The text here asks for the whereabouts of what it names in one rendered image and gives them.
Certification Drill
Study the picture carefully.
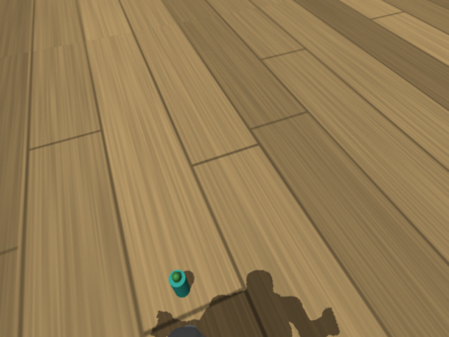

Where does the bottle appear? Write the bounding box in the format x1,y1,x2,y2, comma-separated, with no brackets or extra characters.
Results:
168,270,190,298

